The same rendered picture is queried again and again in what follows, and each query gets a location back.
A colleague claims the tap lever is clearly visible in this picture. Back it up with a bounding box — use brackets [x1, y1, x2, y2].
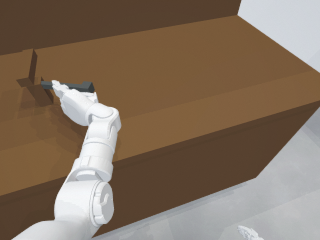
[41, 81, 95, 93]

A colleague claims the left robot forearm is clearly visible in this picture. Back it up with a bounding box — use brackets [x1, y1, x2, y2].
[54, 103, 122, 217]

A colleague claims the robot right hand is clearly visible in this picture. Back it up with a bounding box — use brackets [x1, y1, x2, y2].
[237, 225, 264, 240]

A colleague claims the robot left hand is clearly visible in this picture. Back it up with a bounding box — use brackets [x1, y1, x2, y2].
[52, 80, 99, 126]

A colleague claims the counter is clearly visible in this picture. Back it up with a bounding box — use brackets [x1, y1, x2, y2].
[0, 0, 320, 240]

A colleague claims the left robot upper arm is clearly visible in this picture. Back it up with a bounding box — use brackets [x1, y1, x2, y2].
[12, 180, 114, 240]

